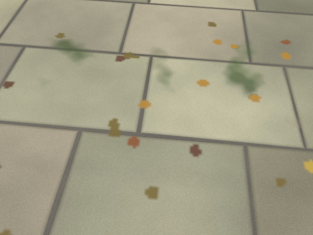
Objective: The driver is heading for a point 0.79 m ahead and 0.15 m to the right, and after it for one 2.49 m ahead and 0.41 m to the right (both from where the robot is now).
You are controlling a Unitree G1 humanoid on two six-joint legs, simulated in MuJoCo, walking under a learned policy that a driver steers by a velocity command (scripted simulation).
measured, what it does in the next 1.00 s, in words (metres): walks ahead, turning right: right foot, then left foot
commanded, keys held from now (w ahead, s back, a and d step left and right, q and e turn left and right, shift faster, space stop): w+e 0.62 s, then w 0.32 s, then w+q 0.02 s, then q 0.04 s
